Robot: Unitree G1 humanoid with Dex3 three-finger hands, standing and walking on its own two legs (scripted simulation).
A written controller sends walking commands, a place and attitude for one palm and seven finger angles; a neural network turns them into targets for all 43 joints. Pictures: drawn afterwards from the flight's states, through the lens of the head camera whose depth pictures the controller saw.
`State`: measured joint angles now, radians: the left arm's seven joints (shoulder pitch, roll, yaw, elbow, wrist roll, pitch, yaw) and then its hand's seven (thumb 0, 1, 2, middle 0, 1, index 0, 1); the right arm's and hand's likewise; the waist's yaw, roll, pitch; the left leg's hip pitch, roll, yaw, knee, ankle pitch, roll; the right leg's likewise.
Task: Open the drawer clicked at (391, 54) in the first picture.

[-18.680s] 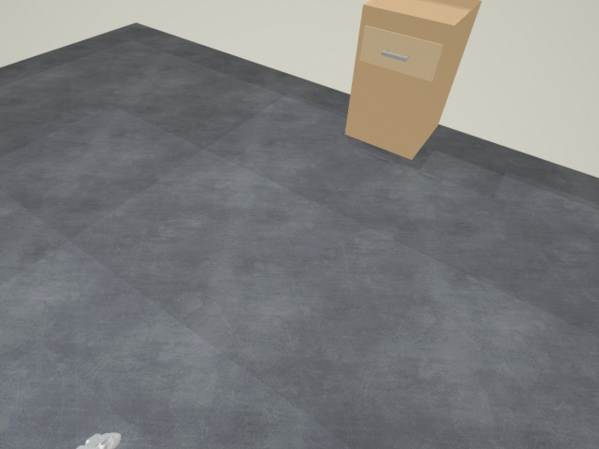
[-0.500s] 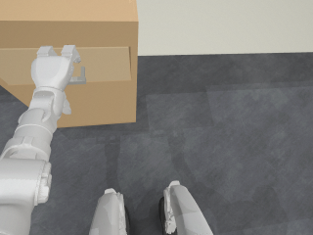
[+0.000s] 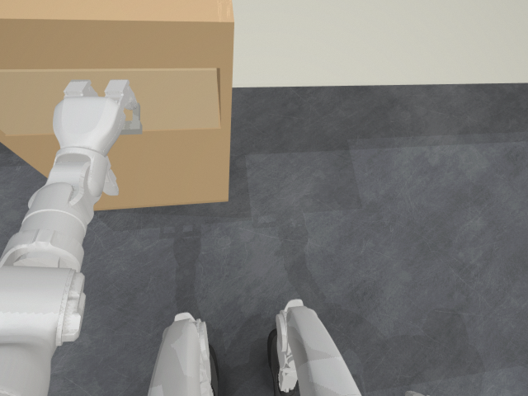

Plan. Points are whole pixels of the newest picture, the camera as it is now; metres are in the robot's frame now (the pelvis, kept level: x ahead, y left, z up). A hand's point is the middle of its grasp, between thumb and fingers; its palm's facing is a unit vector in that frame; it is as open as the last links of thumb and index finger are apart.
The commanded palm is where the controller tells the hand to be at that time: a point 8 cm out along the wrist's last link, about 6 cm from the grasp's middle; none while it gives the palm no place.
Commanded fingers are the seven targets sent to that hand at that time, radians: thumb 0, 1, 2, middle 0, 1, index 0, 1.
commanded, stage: lower the fingers behind the handle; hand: left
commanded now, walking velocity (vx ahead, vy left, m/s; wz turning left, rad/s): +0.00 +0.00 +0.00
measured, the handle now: (101, 119) +0.56 +0.23 -0.07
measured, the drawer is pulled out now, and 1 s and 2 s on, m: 0.00 0.00 0.00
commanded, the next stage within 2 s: close the thumb around the handle in 1.18 s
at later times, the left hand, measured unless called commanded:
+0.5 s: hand (98, 154) +0.50 +0.23 -0.08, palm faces -0.12 -0.01 -0.99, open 13.9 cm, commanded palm +0.50 +0.21 -0.03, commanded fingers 0.00 -0.50 0.30 -0.30 -1.20 -0.30 -1.20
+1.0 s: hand (103, 155) +0.51 +0.23 -0.10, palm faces -0.08 +0.00 -1.00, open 13.9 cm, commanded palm +0.50 +0.20 -0.05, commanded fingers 0.00 -0.50 0.30 -0.30 -1.20 -0.30 -1.20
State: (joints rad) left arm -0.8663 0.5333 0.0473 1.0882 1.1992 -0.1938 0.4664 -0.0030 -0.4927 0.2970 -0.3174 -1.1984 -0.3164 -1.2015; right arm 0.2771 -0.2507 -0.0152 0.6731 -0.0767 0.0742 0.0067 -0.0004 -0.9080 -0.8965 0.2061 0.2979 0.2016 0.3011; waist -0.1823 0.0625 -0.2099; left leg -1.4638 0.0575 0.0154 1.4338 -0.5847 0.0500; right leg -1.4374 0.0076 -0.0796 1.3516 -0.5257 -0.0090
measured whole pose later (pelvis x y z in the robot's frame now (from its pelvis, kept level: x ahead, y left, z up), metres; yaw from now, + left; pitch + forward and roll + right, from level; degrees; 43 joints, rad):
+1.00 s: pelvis -0.02 -0.01 -0.04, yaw -1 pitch +37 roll -5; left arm -0.92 0.58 0.04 1.09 1.17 -0.07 0.42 0.00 -0.49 0.30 -0.30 -1.20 -0.32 -1.20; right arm 0.25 -0.23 0.01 0.69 -0.06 0.05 0.03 0.00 -0.91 -0.90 0.21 0.30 0.20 0.30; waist -0.17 0.07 -0.20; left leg -1.64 0.07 0.01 1.60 -0.61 0.05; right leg -1.62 0.01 -0.09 1.52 -0.56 -0.02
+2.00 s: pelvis -0.02 +0.00 -0.05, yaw -1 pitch +38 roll -5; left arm -0.94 0.59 0.05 1.07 1.18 -0.10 0.46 0.00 0.81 0.86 -0.38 -1.34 -0.41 -1.34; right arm 0.25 -0.24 0.01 0.68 -0.06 0.07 0.03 0.00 -0.91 -0.90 0.21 0.30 0.20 0.30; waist -0.17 0.07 -0.19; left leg -1.68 0.06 0.01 1.63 -0.62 0.06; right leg -1.65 0.01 -0.08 1.54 -0.56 -0.01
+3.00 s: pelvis +0.01 +0.00 -0.02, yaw +0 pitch +36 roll -3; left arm -0.68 0.46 0.04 0.92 1.17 -0.12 0.53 0.01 0.81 0.83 -0.32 -1.35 -0.39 -1.35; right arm 0.20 -0.24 -0.04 0.67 -0.07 0.12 0.04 0.00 -0.91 -0.90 0.20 0.30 0.20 0.30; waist -0.09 0.06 -0.21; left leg -1.51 0.05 0.03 1.52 -0.64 0.05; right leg -1.51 0.01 -0.05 1.46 -0.59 -0.01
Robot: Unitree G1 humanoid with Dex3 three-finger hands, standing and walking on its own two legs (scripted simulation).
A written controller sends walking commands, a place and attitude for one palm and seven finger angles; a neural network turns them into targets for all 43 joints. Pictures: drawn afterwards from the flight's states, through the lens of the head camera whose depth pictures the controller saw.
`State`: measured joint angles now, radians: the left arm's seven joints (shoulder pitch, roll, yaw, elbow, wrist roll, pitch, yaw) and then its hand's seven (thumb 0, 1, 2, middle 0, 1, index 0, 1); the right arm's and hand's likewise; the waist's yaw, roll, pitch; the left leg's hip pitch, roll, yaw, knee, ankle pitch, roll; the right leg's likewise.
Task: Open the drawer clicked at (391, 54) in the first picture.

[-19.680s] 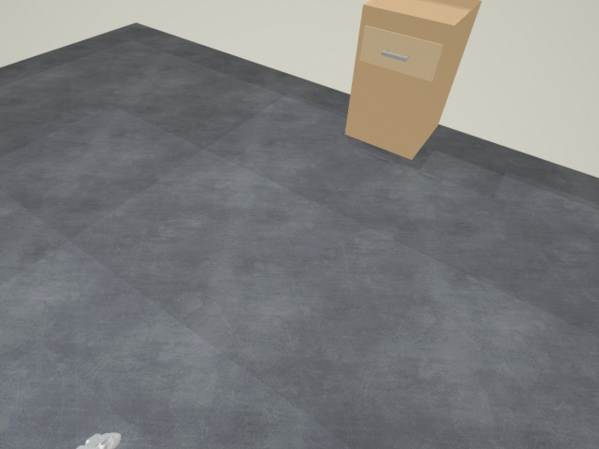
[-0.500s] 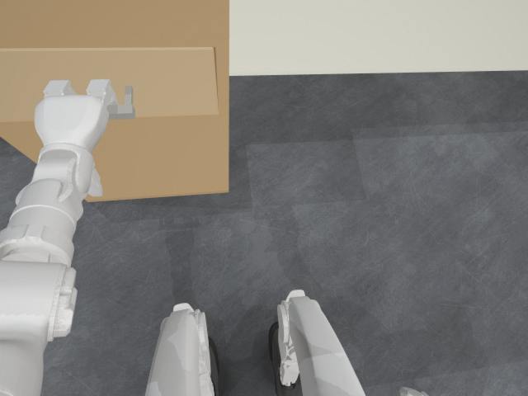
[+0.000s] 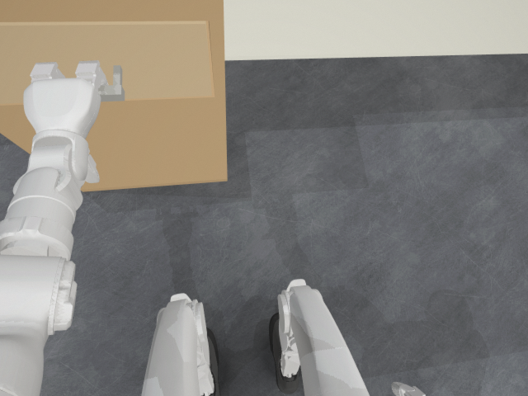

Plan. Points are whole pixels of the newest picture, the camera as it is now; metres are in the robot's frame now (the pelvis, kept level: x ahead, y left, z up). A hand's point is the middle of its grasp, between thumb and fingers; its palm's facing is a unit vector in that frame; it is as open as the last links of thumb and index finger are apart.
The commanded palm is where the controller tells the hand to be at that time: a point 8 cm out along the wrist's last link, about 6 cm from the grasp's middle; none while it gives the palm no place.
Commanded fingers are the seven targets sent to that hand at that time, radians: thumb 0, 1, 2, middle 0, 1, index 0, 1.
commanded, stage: lower the fingers behind the handle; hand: left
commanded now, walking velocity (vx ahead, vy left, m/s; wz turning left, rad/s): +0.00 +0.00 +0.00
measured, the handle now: (78, 84) +0.58 +0.24 -0.03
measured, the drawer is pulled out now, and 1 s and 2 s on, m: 0.00 0.00 0.04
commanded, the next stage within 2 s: close the thumb around the handle in 0.18 s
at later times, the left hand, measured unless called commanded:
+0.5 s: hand (81, 122) +0.53 +0.24 -0.05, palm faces -0.05 +0.00 -1.00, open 12.5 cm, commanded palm +0.52 +0.22 -0.01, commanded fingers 0.00 0.17 0.59 -0.35 -1.27 -0.35 -1.27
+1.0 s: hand (80, 120) +0.53 +0.25 -0.06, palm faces -0.03 -0.01 -1.00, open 5.1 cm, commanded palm +0.53 +0.22 -0.01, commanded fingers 0.00 0.90 0.90 -0.40 -1.35 -0.40 -1.35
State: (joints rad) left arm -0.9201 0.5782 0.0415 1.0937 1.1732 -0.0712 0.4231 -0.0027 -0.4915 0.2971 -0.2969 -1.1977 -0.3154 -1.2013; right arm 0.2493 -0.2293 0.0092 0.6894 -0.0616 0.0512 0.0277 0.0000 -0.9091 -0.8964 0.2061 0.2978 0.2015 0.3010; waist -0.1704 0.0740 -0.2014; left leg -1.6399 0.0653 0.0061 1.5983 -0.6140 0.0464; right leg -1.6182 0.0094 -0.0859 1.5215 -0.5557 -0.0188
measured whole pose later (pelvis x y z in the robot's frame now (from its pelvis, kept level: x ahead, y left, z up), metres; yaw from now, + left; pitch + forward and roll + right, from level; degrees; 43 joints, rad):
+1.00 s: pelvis +0.00 +0.01 -0.01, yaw +0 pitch +38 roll -5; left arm -0.94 0.59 0.05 1.07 1.18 -0.10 0.46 0.00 0.81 0.86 -0.38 -1.34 -0.41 -1.34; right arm 0.25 -0.24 0.01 0.68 -0.06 0.07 0.03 0.00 -0.91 -0.90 0.21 0.30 0.20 0.30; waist -0.17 0.07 -0.19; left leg -1.68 0.06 0.01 1.63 -0.62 0.06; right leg -1.65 0.01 -0.08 1.54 -0.56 -0.01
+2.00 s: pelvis +0.03 +0.00 +0.02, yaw +1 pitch +36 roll -3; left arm -0.68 0.46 0.04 0.92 1.17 -0.12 0.53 0.01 0.81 0.83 -0.32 -1.35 -0.39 -1.35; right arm 0.20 -0.24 -0.04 0.67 -0.07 0.12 0.04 0.00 -0.91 -0.90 0.20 0.30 0.20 0.30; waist -0.09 0.06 -0.21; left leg -1.51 0.05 0.03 1.52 -0.64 0.05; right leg -1.51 0.01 -0.05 1.46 -0.59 -0.01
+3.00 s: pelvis +0.02 +0.00 +0.03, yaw +1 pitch +33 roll -2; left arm -0.46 0.38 0.03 0.78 1.17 -0.12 0.59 0.02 0.79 0.81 -0.32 -1.35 -0.39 -1.35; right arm 0.17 -0.24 -0.05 0.66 -0.06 0.11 0.03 0.00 -0.91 -0.90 0.20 0.30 0.20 0.30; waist -0.05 0.05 -0.22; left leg -1.45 0.05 0.05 1.49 -0.63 0.04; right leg -1.45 0.01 -0.04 1.45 -0.58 -0.01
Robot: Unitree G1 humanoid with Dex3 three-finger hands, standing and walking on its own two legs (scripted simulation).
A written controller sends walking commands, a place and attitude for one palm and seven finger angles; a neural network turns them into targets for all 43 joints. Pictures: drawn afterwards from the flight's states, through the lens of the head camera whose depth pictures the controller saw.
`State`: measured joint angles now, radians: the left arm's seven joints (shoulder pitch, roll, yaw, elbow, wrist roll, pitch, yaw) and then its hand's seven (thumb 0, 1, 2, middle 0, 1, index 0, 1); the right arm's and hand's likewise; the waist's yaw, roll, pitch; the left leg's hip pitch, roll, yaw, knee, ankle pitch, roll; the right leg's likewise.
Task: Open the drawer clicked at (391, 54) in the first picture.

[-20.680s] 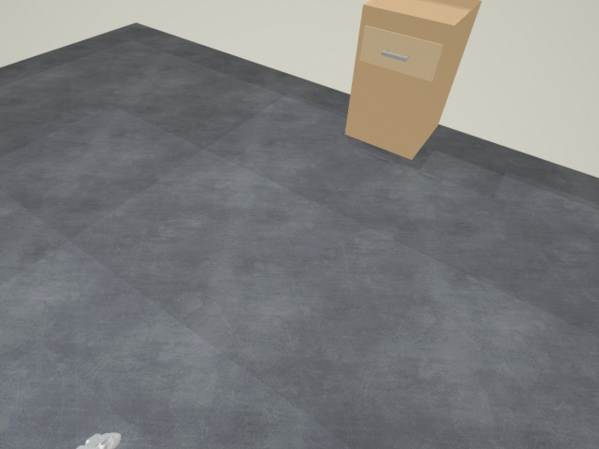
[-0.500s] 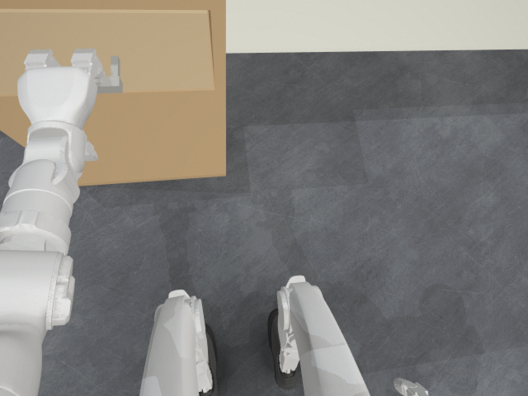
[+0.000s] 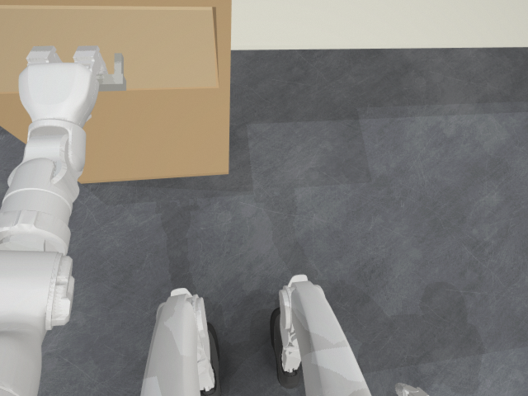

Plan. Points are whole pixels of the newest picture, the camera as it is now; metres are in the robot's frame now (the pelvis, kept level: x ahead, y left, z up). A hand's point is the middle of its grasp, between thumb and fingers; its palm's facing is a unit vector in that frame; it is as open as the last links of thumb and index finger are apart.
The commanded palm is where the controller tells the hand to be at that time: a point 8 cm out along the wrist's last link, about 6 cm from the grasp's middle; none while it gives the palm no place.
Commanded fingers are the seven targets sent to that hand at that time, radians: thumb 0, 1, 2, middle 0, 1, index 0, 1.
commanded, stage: pull the drawer open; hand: left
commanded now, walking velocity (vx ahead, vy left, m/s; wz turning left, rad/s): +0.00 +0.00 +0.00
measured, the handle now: (78, 72) +0.58 +0.24 -0.02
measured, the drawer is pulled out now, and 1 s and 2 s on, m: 0.00 0.04 0.10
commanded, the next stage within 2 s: none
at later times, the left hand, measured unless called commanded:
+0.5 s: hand (79, 120) +0.52 +0.24 -0.05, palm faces -0.05 -0.04 -1.00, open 5.2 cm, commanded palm +0.49 +0.22 +0.00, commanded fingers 0.00 0.90 0.90 -0.40 -1.35 -0.40 -1.35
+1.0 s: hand (79, 140) +0.48 +0.24 -0.04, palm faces -0.06 -0.04 -1.00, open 5.2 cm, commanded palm +0.45 +0.22 +0.00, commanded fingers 0.00 0.90 0.90 -0.40 -1.35 -0.40 -1.35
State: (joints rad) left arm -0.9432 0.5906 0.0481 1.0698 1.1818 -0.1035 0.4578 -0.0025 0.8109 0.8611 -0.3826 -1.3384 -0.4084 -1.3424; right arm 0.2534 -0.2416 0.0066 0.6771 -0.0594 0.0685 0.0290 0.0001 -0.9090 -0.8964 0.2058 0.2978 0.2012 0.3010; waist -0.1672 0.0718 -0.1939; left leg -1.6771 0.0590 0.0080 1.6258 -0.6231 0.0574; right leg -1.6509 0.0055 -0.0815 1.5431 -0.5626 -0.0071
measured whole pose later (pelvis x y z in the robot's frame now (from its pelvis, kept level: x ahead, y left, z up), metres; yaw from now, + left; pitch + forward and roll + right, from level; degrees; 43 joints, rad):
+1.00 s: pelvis +0.03 +0.00 +0.03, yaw +1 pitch +36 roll -3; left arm -0.68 0.46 0.04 0.92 1.17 -0.12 0.53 0.01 0.81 0.83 -0.32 -1.35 -0.39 -1.35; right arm 0.20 -0.24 -0.04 0.67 -0.07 0.12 0.04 0.00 -0.91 -0.90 0.20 0.30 0.20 0.30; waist -0.09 0.06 -0.21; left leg -1.51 0.05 0.03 1.52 -0.64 0.05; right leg -1.51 0.01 -0.05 1.46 -0.59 -0.01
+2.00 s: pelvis +0.02 -0.01 +0.04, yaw +2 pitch +33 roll -2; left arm -0.46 0.38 0.03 0.78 1.17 -0.12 0.59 0.02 0.79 0.81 -0.32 -1.35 -0.39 -1.35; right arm 0.17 -0.24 -0.05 0.66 -0.06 0.11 0.03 0.00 -0.91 -0.90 0.20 0.30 0.20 0.30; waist -0.05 0.05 -0.22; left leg -1.45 0.05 0.05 1.49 -0.63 0.04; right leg -1.45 0.01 -0.04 1.45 -0.58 -0.01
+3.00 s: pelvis +0.02 -0.01 +0.04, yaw +2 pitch +32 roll -1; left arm -0.21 0.35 0.01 0.57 1.17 -0.10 0.61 0.02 0.79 0.81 -0.31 -1.35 -0.39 -1.32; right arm 0.11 -0.23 -0.05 0.63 -0.06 0.10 0.02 0.00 -0.91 -0.90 0.20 0.30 0.20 0.30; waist -0.02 0.04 -0.22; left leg -1.42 0.05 0.04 1.50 -0.63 0.03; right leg -1.43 0.01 -0.04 1.47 -0.59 -0.03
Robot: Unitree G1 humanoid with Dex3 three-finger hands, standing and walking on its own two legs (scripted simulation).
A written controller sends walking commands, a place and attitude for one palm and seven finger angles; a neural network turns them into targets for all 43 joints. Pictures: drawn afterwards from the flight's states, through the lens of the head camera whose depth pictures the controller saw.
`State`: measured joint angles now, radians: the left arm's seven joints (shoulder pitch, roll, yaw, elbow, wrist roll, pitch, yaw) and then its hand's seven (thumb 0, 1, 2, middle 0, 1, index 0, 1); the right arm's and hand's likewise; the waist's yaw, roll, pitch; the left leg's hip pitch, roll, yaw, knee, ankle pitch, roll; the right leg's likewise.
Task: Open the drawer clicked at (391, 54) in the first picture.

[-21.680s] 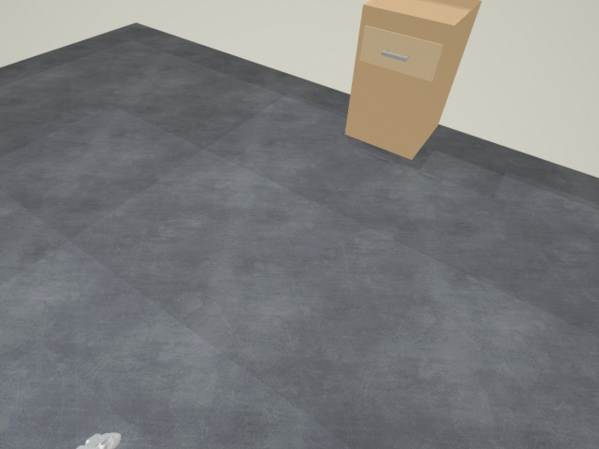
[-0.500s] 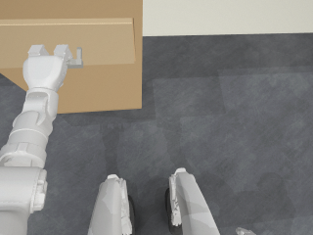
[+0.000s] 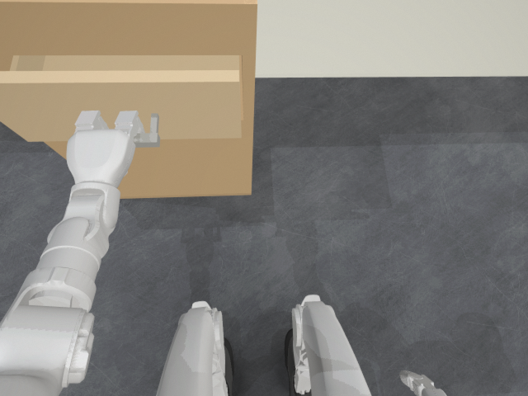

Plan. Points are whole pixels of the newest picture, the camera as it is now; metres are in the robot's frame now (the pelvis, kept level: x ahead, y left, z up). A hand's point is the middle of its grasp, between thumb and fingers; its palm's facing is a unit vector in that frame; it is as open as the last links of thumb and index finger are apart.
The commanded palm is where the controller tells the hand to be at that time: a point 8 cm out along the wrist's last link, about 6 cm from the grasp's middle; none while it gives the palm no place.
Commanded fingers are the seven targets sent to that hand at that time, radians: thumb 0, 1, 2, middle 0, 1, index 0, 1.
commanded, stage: pull the drawer open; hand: left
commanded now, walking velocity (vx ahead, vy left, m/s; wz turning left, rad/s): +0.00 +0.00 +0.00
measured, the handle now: (118, 130) +0.51 +0.23 -0.05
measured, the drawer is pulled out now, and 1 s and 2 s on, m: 0.04 0.10 0.16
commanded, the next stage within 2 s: none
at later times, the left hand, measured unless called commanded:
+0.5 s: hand (116, 187) +0.43 +0.23 -0.07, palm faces -0.06 -0.04 -1.00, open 5.3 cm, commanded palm +0.39 +0.22 -0.03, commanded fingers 0.00 0.90 0.90 -0.40 -1.35 -0.40 -1.35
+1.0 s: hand (115, 205) +0.40 +0.23 -0.07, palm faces -0.05 -0.05 -1.00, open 5.3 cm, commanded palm +0.36 +0.22 -0.03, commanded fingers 0.00 0.90 0.90 -0.40 -1.35 -0.40 -1.35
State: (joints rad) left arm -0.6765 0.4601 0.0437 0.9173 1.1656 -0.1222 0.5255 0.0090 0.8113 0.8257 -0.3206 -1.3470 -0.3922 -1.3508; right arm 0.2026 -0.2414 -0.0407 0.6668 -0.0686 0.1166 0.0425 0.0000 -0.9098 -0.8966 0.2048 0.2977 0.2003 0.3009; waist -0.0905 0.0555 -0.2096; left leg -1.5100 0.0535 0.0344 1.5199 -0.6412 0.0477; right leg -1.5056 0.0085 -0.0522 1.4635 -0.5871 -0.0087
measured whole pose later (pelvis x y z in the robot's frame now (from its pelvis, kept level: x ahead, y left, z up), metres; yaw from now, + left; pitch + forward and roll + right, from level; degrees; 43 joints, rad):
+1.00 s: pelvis -0.01 +0.00 +0.01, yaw +1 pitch +33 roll -2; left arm -0.46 0.38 0.03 0.78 1.17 -0.12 0.59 0.02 0.79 0.81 -0.32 -1.35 -0.39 -1.35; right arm 0.17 -0.24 -0.05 0.66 -0.06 0.11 0.03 0.00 -0.91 -0.90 0.20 0.30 0.20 0.30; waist -0.05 0.05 -0.22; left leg -1.45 0.05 0.05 1.49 -0.63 0.04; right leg -1.45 0.01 -0.04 1.45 -0.58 -0.01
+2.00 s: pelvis -0.01 -0.01 +0.01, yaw +1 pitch +32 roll -1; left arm -0.21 0.35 0.01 0.57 1.17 -0.10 0.61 0.02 0.79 0.81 -0.31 -1.35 -0.39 -1.32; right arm 0.11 -0.23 -0.05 0.63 -0.06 0.10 0.02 0.00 -0.91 -0.90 0.20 0.30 0.20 0.30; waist -0.02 0.04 -0.22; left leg -1.42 0.05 0.04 1.50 -0.63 0.03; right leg -1.43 0.01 -0.04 1.47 -0.59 -0.03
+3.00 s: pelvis +0.00 -0.02 +0.00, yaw +1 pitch +31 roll +0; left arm 0.07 0.32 0.00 0.36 1.16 -0.11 0.64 0.02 0.78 0.80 -0.29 -1.32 -0.39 -1.33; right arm 0.08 -0.23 -0.03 0.59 -0.07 0.08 0.01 0.01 -0.91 -0.90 0.20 0.30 0.20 0.30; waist 0.00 0.03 -0.23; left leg -1.40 0.05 0.04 1.51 -0.65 0.02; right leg -1.42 0.01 -0.04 1.49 -0.61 -0.04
